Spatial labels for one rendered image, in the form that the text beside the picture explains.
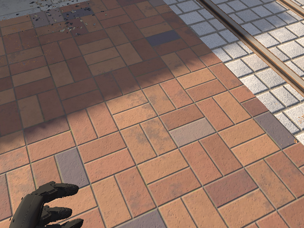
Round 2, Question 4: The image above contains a left robot hand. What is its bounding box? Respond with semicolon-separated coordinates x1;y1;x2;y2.
9;181;84;228

